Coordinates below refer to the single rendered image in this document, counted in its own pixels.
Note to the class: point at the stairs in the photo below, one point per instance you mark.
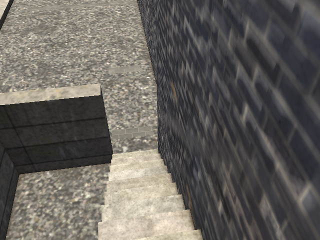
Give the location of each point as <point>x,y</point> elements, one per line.
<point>141,201</point>

